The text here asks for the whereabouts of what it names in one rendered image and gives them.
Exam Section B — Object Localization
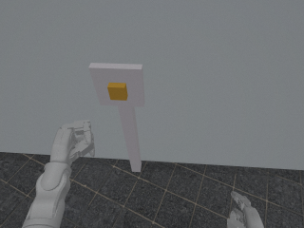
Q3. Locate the robot left hand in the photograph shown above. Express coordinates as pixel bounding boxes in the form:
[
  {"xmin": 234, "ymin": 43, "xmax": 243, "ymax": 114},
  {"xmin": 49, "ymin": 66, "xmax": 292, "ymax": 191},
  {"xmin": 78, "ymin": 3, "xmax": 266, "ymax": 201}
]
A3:
[{"xmin": 49, "ymin": 120, "xmax": 95, "ymax": 167}]

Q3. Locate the panel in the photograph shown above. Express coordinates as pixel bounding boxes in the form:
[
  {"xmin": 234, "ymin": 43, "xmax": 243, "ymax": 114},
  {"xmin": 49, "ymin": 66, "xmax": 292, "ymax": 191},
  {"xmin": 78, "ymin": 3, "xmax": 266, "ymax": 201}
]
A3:
[{"xmin": 88, "ymin": 63, "xmax": 145, "ymax": 173}]

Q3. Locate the robot right hand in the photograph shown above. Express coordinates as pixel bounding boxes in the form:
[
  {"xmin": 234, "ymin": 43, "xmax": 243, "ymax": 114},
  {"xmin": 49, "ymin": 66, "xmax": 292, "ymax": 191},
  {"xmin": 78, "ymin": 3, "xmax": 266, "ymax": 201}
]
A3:
[{"xmin": 227, "ymin": 191, "xmax": 264, "ymax": 228}]

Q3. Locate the left robot forearm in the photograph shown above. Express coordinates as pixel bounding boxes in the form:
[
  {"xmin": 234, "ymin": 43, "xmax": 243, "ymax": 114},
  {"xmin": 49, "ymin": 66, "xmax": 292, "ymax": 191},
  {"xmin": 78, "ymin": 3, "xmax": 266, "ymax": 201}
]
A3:
[{"xmin": 22, "ymin": 161, "xmax": 72, "ymax": 228}]

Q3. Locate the button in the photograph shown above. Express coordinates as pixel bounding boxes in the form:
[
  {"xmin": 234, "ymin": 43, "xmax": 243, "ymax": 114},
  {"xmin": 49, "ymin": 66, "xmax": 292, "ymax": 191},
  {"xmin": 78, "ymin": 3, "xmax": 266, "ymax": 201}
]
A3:
[{"xmin": 107, "ymin": 83, "xmax": 128, "ymax": 101}]

